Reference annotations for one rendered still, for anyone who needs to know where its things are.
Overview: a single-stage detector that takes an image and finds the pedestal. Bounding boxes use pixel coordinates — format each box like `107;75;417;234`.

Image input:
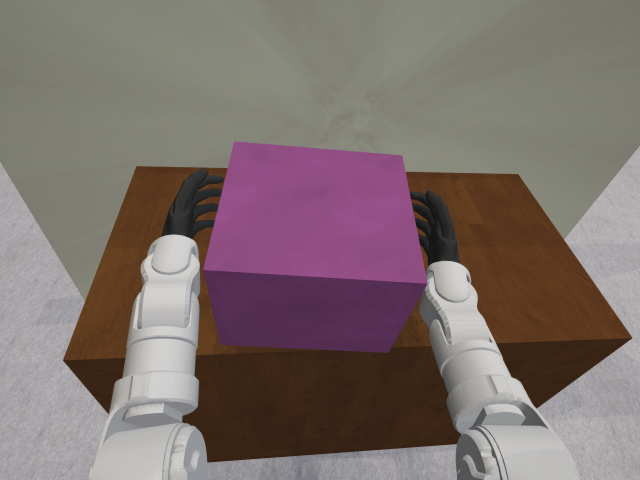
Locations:
63;166;632;463

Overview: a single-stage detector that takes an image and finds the carton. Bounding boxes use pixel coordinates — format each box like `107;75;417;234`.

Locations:
203;141;428;353

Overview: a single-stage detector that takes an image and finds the left robot hand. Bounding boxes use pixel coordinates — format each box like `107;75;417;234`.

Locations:
161;169;224;239

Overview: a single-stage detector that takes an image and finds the left robot upper arm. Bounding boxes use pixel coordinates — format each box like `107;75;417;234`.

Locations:
90;422;209;480

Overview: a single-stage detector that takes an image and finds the right robot forearm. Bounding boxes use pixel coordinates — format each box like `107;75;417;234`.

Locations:
419;261;580;480

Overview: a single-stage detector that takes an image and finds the left robot forearm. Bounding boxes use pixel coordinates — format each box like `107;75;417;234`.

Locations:
88;235;200;480

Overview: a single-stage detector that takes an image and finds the right robot hand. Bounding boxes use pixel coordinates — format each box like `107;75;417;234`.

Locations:
410;190;460;266

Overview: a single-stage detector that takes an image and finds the right robot upper arm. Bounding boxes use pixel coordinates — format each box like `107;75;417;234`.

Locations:
456;425;578;480

